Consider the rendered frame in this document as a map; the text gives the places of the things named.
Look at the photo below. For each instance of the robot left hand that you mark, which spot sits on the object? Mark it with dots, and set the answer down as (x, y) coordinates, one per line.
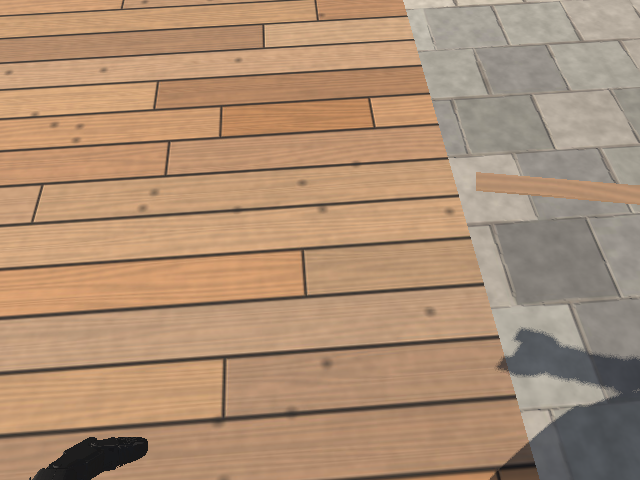
(91, 457)

